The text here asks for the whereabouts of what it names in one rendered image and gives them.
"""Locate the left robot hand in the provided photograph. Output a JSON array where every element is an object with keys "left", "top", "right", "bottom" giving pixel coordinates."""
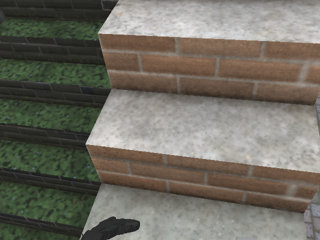
[{"left": 81, "top": 216, "right": 140, "bottom": 240}]

